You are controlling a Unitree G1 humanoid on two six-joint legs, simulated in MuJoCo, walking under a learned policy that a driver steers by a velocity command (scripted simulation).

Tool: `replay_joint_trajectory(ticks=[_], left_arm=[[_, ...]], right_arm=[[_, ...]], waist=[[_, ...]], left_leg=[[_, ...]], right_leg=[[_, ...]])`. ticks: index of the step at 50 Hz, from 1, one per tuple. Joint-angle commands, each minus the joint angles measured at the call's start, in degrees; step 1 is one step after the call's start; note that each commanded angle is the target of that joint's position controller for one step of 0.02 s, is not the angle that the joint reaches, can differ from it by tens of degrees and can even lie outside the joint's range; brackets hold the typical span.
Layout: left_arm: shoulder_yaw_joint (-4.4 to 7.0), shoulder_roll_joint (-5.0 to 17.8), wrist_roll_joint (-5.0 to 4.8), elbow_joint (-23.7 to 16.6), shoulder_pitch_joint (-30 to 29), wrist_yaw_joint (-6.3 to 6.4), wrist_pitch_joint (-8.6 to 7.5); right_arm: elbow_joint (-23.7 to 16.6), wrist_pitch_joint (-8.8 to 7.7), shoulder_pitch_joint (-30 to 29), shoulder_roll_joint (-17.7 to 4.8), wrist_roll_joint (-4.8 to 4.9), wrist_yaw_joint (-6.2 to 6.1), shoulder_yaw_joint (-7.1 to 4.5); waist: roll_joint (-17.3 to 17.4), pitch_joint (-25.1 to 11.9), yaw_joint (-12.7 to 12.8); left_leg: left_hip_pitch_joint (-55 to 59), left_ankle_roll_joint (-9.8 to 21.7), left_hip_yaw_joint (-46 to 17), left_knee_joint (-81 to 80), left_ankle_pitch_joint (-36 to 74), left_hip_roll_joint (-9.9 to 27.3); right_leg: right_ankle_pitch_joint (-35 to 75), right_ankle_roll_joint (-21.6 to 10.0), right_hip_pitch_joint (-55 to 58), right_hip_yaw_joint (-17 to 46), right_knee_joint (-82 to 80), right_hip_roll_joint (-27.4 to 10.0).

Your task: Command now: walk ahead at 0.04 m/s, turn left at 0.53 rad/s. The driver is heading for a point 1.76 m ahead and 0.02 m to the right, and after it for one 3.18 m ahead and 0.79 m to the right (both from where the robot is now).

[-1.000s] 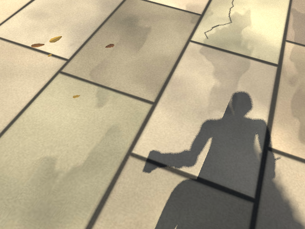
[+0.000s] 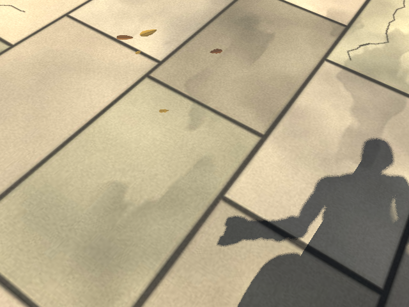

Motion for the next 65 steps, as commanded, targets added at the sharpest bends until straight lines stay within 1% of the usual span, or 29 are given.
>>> replay_joint_trajectory(ticks=[1,4,10,13,14,15,16,17,19,20,25,28,31,32,33,35,39,42,44,46,50,54,55,56,57,58,60,61,65], left_arm=[[0.73,3.4,-0.02,-3.7,-0.7,-0.07,-1.2],[0.69,3.7,-0.29,-4.2,-3.4,-0.73,-2.25],[0.81,4.3,-0.76,-3.6,-1.6,-2.24,-4.49],[1.19,4.6,-0.63,-2.1,2.8,-2.99,-5.07],[1.71,6.7,0.05,-1.7,4.4,-2.89,-5.02],[1.87,9.5,1.03,-2.9,3.0,-2.57,-4.47],[2.12,11.1,2.8,-2.6,2.7,-2.94,-4.19],[1.39,8.1,1.89,-3.6,1.0,-2.93,-4.35],[0.23,4.9,0.55,-4.0,-1.9,-2.71,-4.17],[-0.06,4.6,-0.01,-3.7,-2.1,-2.63,-4.06],[-0.53,4.9,0.48,-2.1,-0.5,-2.38,-2.95],[-0.19,7.0,-0.01,-1.2,1.5,-2.73,-2.2],[-1.25,5.2,-0.96,0.4,3.6,-3.0,-2.62],[-1.98,3.6,0.58,0.4,4.7,-3.34,-3.46],[-2.75,0.8,1.45,0.4,7.0,-3.66,-4.21],[-2.5,3.2,1.39,1.2,2.2,-3.56,-3.98],[-1.98,5.1,-0.27,1.1,0.8,-3.05,-2.79],[-1.54,5.1,-0.78,0.4,1.2,-2.82,-2.25],[-1.15,4.7,-0.83,-0.1,1.5,-3.0,-1.55],[-0.57,4.6,-1.24,-0.7,1.5,-3.32,-0.65],[-0.96,3.5,-1.19,-1.1,2.9,-4.0,0.48],[0.05,4.9,-1.21,-1.4,7.6,-5.19,0.49],[1.13,8.0,-0.68,-1.7,8.6,-4.58,0.28],[2.86,16.8,-0.28,-4.0,8.9,-3.55,-0.21],[1.98,15.0,2.11,-5.0,11.0,-4.4,-1.58],[1.48,13.5,2.18,-5.1,8.7,-4.8,-2.76],[0.71,10.4,-0.2,-5.5,4.0,-4.04,-2.99],[0.31,9.8,-0.76,-5.7,2.8,-3.55,-2.65],[-0.09,9.0,-0.42,-6.3,3.9,-2.41,-1.97]], right_arm=[[-4.0,-0.06,0.8,-9.8,0.34,-1.11,-2.89],[-4.8,0.31,-0.3,-10.3,-0.02,-1.41,-3.19],[-6.5,1.24,-2.1,-11.2,0.28,-0.67,-3.95],[-7.6,1.95,-4.9,-10.3,1.41,-0.87,-3.8],[-7.8,1.99,-3.7,-8.3,1.2,-1.06,-3.2],[-7.3,1.9,0.5,-4.5,0.03,-0.86,-2.11],[-8.8,1.34,-0.5,-8.1,0.43,-0.96,-3.34],[-7.3,1.05,1.2,-11.9,-0.33,-1.08,-4.47],[-4.7,1.8,2.1,-10.6,-0.02,-1.26,-4.64],[-4.6,2.17,1.9,-9.3,-0.09,-1.26,-4.25],[-6.1,1.95,-2.4,-3.7,-0.09,-0.63,-1.77],[-6.0,1.79,-3.0,-4.4,0.29,-0.34,-1.73],[-4.6,1.53,0.1,-5.5,-0.51,-0.31,-1.86],[-5.3,1.53,1.0,-8.7,-0.99,-0.87,-2.29],[-4.6,1.66,-1.4,-10.1,-1.5,-0.95,-2.44],[-4.9,0.95,-2.9,-3.5,-1.93,0.1,-0.88],[-4.3,-0.06,-0.5,-6.9,-1.62,-0.65,-1.86],[-4.5,0.66,0.9,-8.5,-1.15,-1.61,-2.74],[-5.3,0.79,0.2,-8.4,-1.31,-2.03,-2.86],[-5.5,0.29,-0.4,-8.4,-1.39,-2.09,-2.95],[-5.7,0.31,-6.1,-9.1,-0.41,-1.63,-3.59],[-4.3,0.96,-5.4,-8.8,1.28,-1.71,-3.65],[-3.0,0.71,-1.4,-6.8,0.58,-1.44,-3.19],[-5.8,0.64,-1.5,-2.9,-3.07,-1.18,-1.69],[-7.0,0.3,-7.0,-5.4,-1.68,-1.66,-2.28],[-6.8,0.5,-8.0,-7.2,-0.15,-1.94,-2.87],[-4.9,0.86,-6.9,-8.3,-0.66,-2.65,-3.54],[-4.6,0.95,-6.0,-8.4,-0.84,-2.71,-3.74],[-3.5,0.65,-4.7,-6.5,-0.36,-2.19,-3.42]], waist=[[7.8,-7.8,-0.2],[10.8,-4.3,-1.1],[10.7,-6.6,-0.5],[9.6,-7.7,2.7],[6.8,-9.4,2.5],[-6.3,-10.5,-0.7],[-15.2,-6.2,-0.9],[-9.4,-5.7,-0.8],[-4.8,-4.6,-1.3],[-5.1,-4.0,-0.7],[-8.3,-6.4,1.4],[-9.5,-6.8,2.7],[-6.2,-6.2,0.7],[-0.2,-8.9,1.7],[10.4,-9.4,5.2],[7.0,-6.8,1.9],[7.3,-2.3,0.5],[9.6,-2.3,0.1],[12.3,-2.8,-0.4],[9.5,-2.5,-0.4],[8.2,-4.3,1.1],[7.8,-7.2,3.1],[-0.1,-6.9,2.5],[-18.3,-6.3,0.5],[-11.8,-11.4,5.4],[-6.5,-8.3,4.2],[-2.1,-5.4,2.1],[-2.9,-5.4,1.1],[-3.9,-7.3,1.1]], left_leg=[[11.7,8.5,-17.0,-8.6,4.3,12.6],[8.3,8.7,-20.5,-10.8,-8.7,11.8],[7.3,9.0,-25.2,-5.8,8.0,11.3],[5.7,5.7,-25.6,-1.3,12.1,8.5],[1.9,2.8,-22.8,2.6,4.8,6.2],[-4.6,-0.9,-13.5,15.2,-14.8,-0.9],[-14.5,-3.6,-6.5,25.4,-27.7,-5.7],[-15.4,-5.8,-7.3,34.8,-25.3,-2.1],[-15.6,-8.1,-6.7,39.7,-19.0,-1.4],[-16.3,-9.0,-6.7,40.7,-16.7,-1.4],[-7.3,-10.4,0.0,22.7,-14.9,2.2],[-1.1,-9.7,3.2,11.0,-12.3,2.3],[11.6,-6.0,1.7,-8.3,6.5,3.1],[18.5,-3.8,-5.0,-5.9,20.2,9.4],[15.0,0.6,-7.2,-2.2,20.3,12.5],[9.6,0.7,-5.5,-3.3,6.3,9.4],[9.2,-0.9,-3.5,-2.8,7.2,8.5],[9.8,3.9,-7.4,-4.4,11.8,14.9],[9.7,8.3,-10.8,-5.4,17.2,20.3],[10.5,11.6,-11.6,-5.9,24.9,24.4],[8.7,8.5,-2.0,-4.1,27.0,20.5],[7.1,3.4,4.0,5.0,17.9,17.9],[0.8,-1.2,8.8,14.7,6.0,13.9],[-17.1,-8.2,11.4,33.5,-27.6,5.1],[-19.4,-8.0,0.9,42.8,-31.6,2.1],[-21.0,-7.3,-0.7,46.0,-27.3,3.3],[-21.9,-6.9,-1.4,43.2,-17.5,5.4],[-19.5,-7.4,-1.5,42.0,-14.3,5.3],[-17.6,-9.1,-1.1,39.2,-8.7,3.3]], right_leg=[[2.7,1.1,-4.4,1.4,-7.5,-0.5],[3.0,1.0,-2.3,1.5,-16.0,-0.2],[1.0,-0.6,7.0,1.6,-26.7,2.1],[11.6,-2.4,16.5,0.3,-41.7,1.7],[17.0,-4.3,23.1,3.6,-43.9,-4.1],[25.3,-9.1,28.2,15.1,-45.5,-15.8],[30.3,-18.4,24.3,26.1,-46.3,-22.2],[27.7,-20.6,23.2,24.2,-46.0,-22.7],[24.3,-16.5,22.6,14.6,-44.4,-15.9],[26.7,-16.5,22.9,13.0,-43.9,-15.1],[34.2,-16.7,24.2,5.8,-42.2,-11.9],[35.2,-17.3,23.8,6.9,-41.0,-12.9],[29.0,-12.2,18.7,5.9,-39.1,-11.0],[21.8,-8.1,14.7,3.3,-36.0,-8.5],[9.7,-4.4,14.8,-1.8,-36.9,-3.8],[10.6,-1.6,18.1,-2.1,-37.4,-3.5],[14.5,-2.8,12.6,-1.2,-33.8,-2.6],[8.2,-2.1,8.0,-2.5,-26.6,-1.6],[-6.6,-1.8,4.4,-3.3,-15.9,-1.6],[-14.8,-1.4,-0.6,-1.6,-4.5,-3.5],[-6.0,-1.0,5.8,-4.8,-12.5,-4.4],[9.2,-4.4,17.4,-9.2,-32.2,-0.2],[21.5,-6.8,23.8,-2.5,-38.3,-2.2],[46.8,-16.1,31.4,23.1,-40.2,-19.5],[43.7,-25.1,28.3,30.0,-43.1,-24.1],[38.0,-24.1,26.9,25.3,-43.6,-21.7],[29.6,-18.5,25.6,18.8,-43.0,-16.3],[29.9,-17.3,23.9,16.6,-43.3,-14.3],[30.9,-17.2,25.6,14.7,-43.8,-11.7]])
Next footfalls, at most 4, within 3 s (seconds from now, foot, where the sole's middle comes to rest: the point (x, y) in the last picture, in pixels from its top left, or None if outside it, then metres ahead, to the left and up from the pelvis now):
0.28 right None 0.10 -0.14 -0.78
0.62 left None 0.03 0.11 -0.78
1.10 right None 0.08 -0.13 -0.78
1.68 left None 0.17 0.07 -0.78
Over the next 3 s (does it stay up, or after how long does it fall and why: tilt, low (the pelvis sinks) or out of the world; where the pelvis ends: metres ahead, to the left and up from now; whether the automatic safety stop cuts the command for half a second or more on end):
stays up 0.75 -0.10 0.00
